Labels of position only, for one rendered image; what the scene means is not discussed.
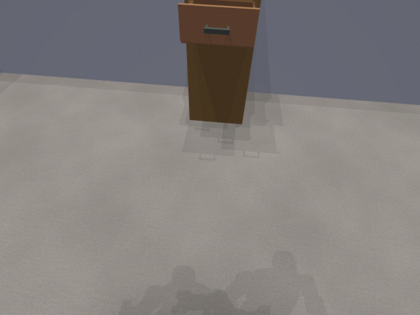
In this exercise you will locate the handle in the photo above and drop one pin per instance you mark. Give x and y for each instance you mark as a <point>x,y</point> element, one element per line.
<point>221,31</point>

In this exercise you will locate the drawer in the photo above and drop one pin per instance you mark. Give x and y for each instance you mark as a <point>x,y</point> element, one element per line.
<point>241,16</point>

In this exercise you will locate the cabinet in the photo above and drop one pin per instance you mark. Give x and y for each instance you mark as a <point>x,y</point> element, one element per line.
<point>218,78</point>

